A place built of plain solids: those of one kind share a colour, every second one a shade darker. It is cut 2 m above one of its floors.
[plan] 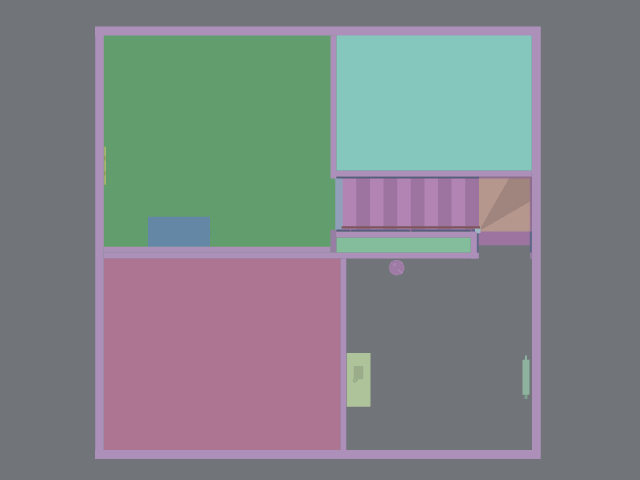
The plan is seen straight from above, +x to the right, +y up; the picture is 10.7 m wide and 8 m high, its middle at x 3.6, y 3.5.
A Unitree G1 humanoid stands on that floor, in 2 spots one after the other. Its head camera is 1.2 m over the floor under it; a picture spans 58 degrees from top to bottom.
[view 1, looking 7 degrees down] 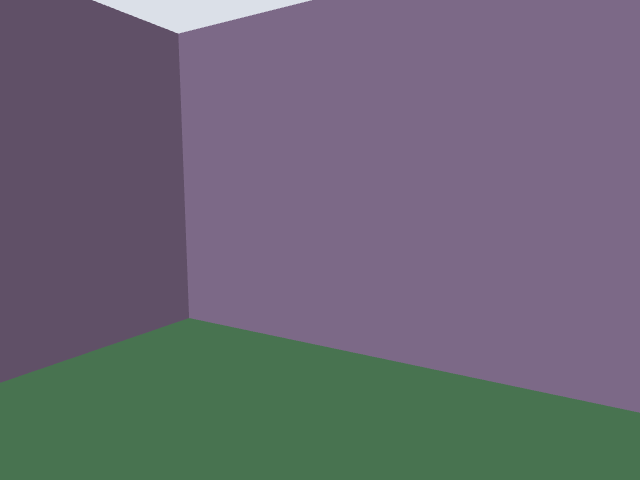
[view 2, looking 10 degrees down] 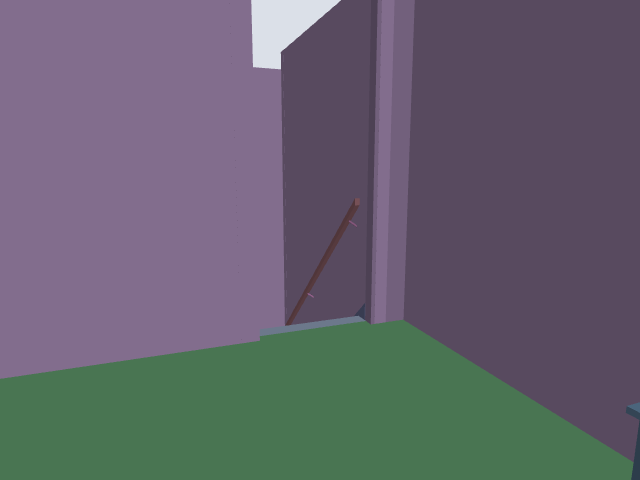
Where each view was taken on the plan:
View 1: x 2.98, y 4.16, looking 120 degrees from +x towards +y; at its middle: wall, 3.20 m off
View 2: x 1.00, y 5.15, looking -21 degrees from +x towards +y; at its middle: wall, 4.27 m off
